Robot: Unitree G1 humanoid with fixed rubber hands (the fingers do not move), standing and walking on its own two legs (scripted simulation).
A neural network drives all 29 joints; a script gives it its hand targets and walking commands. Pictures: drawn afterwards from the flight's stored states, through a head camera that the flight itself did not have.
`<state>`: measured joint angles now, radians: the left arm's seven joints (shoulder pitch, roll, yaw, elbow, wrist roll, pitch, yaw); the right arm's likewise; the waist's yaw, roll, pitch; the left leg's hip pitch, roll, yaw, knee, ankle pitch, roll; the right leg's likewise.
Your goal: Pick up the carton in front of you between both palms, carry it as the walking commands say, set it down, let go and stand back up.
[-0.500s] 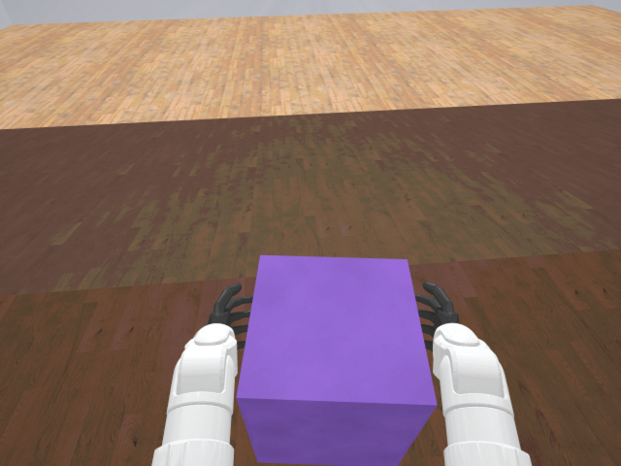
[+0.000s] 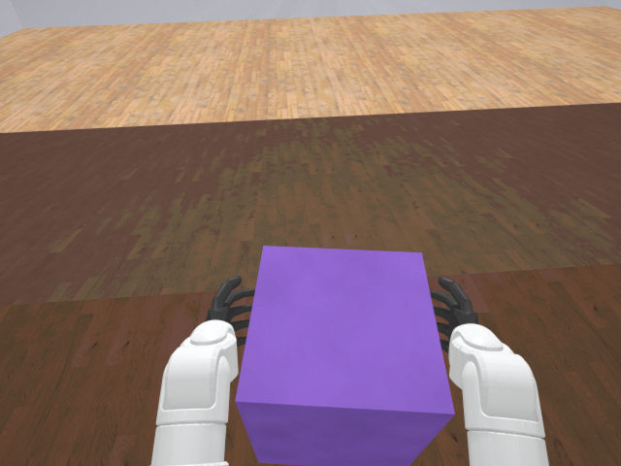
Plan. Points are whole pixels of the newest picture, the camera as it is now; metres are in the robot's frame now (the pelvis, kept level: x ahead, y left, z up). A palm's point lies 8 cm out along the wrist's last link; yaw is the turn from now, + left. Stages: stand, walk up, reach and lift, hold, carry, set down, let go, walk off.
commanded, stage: carry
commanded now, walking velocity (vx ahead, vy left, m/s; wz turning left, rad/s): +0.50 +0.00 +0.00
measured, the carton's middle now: (336, 362) +0.28 -0.01 +0.01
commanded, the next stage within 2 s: none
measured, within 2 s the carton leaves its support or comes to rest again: neither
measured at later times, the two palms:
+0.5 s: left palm (240, 208) +0.52 +0.15 +0.10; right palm (414, 202) +0.53 -0.15 +0.10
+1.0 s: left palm (263, 126) +0.85 +0.15 +0.10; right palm (390, 124) +0.84 -0.15 +0.11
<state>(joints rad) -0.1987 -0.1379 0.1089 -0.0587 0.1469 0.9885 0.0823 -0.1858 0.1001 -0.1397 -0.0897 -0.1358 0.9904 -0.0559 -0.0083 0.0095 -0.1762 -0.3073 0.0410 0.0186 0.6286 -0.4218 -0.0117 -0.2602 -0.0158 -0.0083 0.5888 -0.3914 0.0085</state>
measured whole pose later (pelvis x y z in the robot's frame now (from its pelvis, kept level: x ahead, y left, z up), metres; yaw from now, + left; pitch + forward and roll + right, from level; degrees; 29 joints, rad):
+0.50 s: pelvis +0.26 -0.01 +0.01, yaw +0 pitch +6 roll +2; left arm -0.16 -0.13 0.11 -0.38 0.10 1.22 0.10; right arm -0.18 0.14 -0.11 -0.37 -0.10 1.21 -0.09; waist 0.03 -0.02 -0.10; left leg -0.59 0.05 0.16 0.69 -0.22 0.00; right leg 0.00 -0.03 -0.16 0.26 -0.36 -0.02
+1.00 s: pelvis +0.58 +0.01 +0.02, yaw -3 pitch +4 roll -1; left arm -0.09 -0.13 0.07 -0.42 0.11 1.19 0.10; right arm -0.12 0.13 -0.08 -0.40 -0.09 1.18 -0.09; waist -0.01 0.01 -0.07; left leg 0.01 0.01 0.21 0.24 -0.33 0.04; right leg -0.61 -0.09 -0.16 0.62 -0.07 -0.01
